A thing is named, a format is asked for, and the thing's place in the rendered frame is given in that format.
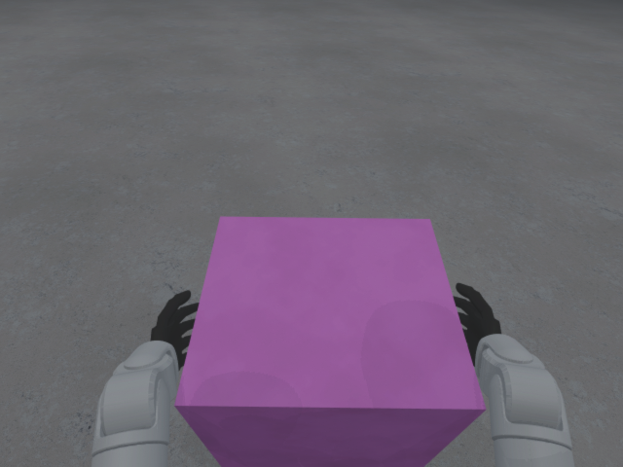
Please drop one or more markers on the robot left forearm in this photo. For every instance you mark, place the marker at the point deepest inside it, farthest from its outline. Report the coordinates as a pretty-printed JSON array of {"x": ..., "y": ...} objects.
[{"x": 132, "y": 418}]

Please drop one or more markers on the left robot hand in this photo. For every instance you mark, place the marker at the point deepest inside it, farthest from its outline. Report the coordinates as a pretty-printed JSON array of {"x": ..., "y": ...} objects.
[{"x": 170, "y": 329}]

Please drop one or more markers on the carton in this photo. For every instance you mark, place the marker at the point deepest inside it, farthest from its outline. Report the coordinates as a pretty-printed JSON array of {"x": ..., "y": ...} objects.
[{"x": 327, "y": 342}]

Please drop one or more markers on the right robot hand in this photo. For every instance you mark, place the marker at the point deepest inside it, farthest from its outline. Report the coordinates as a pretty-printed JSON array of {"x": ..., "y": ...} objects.
[{"x": 480, "y": 321}]

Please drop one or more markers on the robot right forearm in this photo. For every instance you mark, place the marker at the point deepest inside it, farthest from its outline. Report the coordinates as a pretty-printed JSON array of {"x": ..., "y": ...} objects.
[{"x": 528, "y": 416}]

